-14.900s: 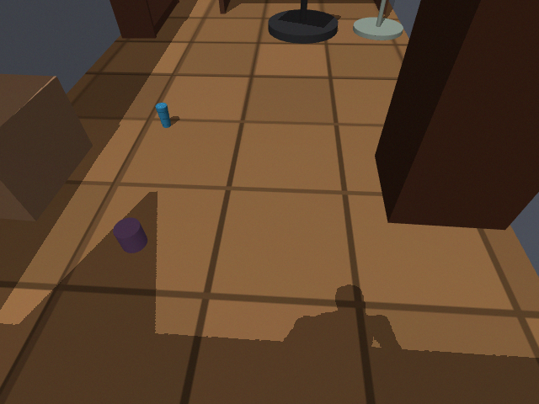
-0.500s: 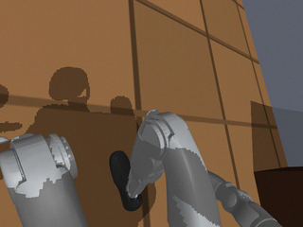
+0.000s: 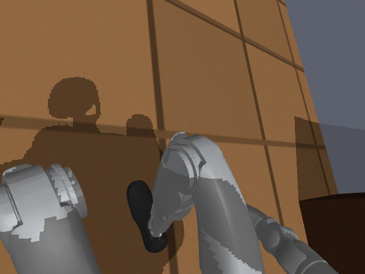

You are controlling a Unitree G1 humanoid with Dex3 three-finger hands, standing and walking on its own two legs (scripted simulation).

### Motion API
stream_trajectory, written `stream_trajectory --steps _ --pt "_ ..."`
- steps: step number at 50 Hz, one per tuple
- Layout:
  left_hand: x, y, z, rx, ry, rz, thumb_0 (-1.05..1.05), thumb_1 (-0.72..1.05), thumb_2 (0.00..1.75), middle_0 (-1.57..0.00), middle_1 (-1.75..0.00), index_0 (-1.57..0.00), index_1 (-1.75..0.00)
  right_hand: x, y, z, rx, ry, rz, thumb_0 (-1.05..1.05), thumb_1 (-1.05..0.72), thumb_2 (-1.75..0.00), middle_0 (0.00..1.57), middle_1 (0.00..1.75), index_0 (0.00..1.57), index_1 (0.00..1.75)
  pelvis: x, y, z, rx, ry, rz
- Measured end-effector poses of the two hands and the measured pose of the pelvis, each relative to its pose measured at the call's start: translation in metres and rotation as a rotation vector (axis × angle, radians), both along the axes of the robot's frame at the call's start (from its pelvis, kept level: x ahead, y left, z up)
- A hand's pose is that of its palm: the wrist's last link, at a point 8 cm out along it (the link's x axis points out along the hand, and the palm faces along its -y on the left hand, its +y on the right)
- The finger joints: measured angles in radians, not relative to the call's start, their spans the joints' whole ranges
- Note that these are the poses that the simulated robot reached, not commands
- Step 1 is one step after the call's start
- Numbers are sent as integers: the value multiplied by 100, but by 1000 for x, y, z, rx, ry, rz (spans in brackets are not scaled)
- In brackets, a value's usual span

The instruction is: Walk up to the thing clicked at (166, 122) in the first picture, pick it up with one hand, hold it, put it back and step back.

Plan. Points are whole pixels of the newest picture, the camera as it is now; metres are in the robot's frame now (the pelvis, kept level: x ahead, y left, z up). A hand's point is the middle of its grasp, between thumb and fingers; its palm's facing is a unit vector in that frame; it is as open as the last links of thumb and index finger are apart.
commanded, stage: close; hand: left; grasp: from the side
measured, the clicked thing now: out of the picture +0.42 +0.29 -0.21
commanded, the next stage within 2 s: settle in 0.02 s
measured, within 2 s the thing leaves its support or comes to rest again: leaves its support in 0.42 s
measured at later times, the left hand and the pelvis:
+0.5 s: hand out of the picture +0.42 +0.29 -0.16, palm faces +0.40 -0.92 -0.01, open 9.7 cm; pelvis +0.00 +0.00 +0.00, yaw +0 degrees
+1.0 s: hand out of the picture +0.39 +0.32 -0.05, palm faces +0.36 -0.93 -0.03, open 9.6 cm; pelvis +0.01 -0.01 +0.03, yaw +5 degrees
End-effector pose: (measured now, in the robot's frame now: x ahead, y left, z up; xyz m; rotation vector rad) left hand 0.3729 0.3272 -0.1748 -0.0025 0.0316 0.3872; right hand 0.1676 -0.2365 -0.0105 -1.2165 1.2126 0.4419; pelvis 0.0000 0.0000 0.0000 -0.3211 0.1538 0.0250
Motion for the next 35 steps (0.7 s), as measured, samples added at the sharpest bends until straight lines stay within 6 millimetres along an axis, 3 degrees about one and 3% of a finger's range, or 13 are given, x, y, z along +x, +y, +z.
stream_trajectory --steps 4,13,22,27,35 --pt "2 1 0 -3 1 12 1 0 68 -77 -79 -63 -80 -4 -2 1 -8 5 -11 0 -88 -89 20 30 21 30 0 0 0 1 -1 -1" --pt "8 0 1 4 11 5 2 -14 87 -78 -95 -65 -96 -9 -4 1 -9 18 -26 0 -90 -90 20 30 21 30 0 0 1 0 0 -3" --pt "9 2 5 5 -13 27 2 -21 97 -80 -100 -67 -100 -7 -8 -4 4 28 -44 0 -91 -90 20 30 21 30 2 -2 2 10 13 0" --pt "11 9 21 28 -54 20 2 -24 101 -80 -102 -67 -102 -2 -10 -4 13 19 -63 0 -91 -90 20 30 21 30 4 -4 4 18 31 6" --pt "5 22 63 62 -71 -21 2 -24 101 -81 -101 -68 -100 16 -11 -2 75 -51 -111 0 -91 -90 20 30 21 30 7 -6 12 32 84 23"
